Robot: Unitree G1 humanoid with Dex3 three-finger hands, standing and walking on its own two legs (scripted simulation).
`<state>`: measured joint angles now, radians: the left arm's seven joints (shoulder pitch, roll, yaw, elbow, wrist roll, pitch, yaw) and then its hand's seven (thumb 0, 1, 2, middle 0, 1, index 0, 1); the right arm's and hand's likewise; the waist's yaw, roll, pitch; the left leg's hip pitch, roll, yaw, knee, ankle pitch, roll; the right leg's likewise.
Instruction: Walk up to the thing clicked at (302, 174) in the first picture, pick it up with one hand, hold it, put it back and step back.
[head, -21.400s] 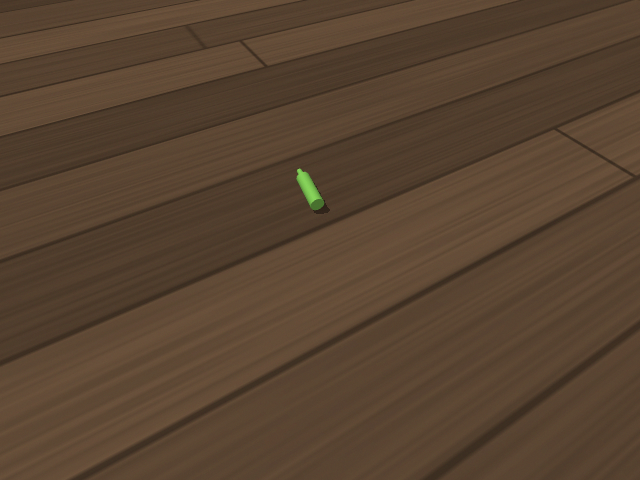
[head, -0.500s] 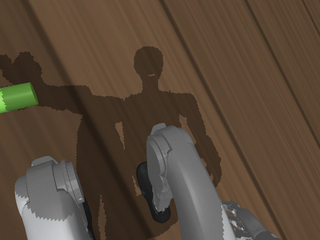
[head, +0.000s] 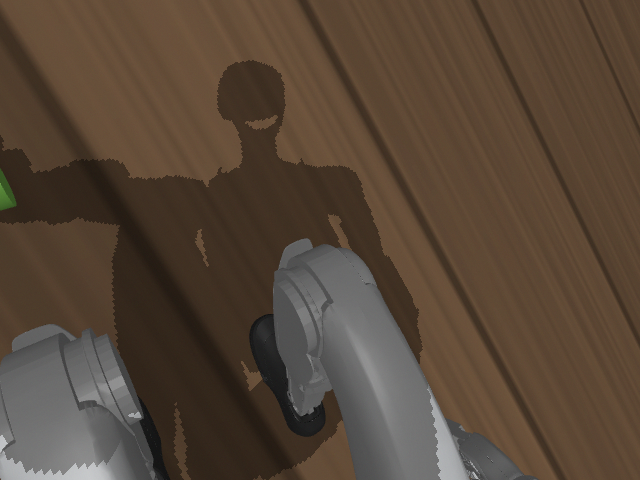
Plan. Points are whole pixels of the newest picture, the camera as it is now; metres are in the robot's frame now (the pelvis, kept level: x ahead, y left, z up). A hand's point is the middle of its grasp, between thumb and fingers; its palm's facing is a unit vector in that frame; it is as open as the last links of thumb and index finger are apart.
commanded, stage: rest palm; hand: left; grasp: from above
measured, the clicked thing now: out of the picture +0.47 +0.34 -0.27
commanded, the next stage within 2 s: close in 0.26 s
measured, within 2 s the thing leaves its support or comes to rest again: neither
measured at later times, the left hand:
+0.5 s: hand out of the picture +0.46 +0.31 -0.24, palm faces -0.44 -0.14 -0.89, open 13.6 cm
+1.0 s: hand out of the picture +0.45 +0.31 -0.24, palm faces -0.44 -0.14 -0.89, open 11.4 cm
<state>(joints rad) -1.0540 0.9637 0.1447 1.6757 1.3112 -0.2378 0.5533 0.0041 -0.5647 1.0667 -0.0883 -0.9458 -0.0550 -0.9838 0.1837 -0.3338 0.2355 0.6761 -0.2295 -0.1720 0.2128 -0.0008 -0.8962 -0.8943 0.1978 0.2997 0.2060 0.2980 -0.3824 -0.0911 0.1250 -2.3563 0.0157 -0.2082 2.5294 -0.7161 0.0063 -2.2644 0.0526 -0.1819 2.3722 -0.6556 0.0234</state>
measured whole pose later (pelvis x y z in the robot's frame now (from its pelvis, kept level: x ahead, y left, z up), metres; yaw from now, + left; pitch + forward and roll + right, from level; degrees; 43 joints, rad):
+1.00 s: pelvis +0.00 +0.00 +0.00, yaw -2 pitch +28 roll -14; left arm -1.07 1.02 0.12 1.73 1.29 -0.22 0.60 0.00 -0.14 0.84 -0.35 -0.88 -0.36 -0.88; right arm 0.14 -0.35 0.30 0.64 -0.24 -0.23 0.26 0.00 -0.90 -0.90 0.20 0.30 0.20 0.30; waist -0.40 -0.13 0.17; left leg -2.34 0.02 -0.24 2.54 -0.72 0.01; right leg -2.23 0.07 -0.21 2.35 -0.64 0.04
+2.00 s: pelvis -0.01 +0.00 +0.00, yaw -2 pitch +27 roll -15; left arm -1.08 1.03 0.11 1.74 1.28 -0.22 0.61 0.01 0.11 0.48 -0.68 -0.57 -0.69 -0.55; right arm 0.13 -0.37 0.32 0.62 -0.24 -0.23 0.25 0.00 -0.90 -0.90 0.20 0.30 0.20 0.30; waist -0.41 -0.14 0.18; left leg -2.33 0.02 -0.24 2.53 -0.71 0.01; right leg -2.22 0.07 -0.21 2.34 -0.64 0.04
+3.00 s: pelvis -0.01 +0.00 +0.03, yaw +4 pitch +33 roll -10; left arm -0.99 0.78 0.04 1.39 1.21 -0.17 0.30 0.01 0.14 0.31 -0.84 -0.32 -0.85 -0.32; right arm 0.17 -0.31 0.13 0.66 -0.13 -0.08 0.19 0.00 -0.92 -0.90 0.20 0.30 0.20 0.30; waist -0.27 0.01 -0.02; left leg -2.32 0.00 -0.14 2.40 -0.67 0.01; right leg -2.23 0.03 -0.13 2.29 -0.64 0.02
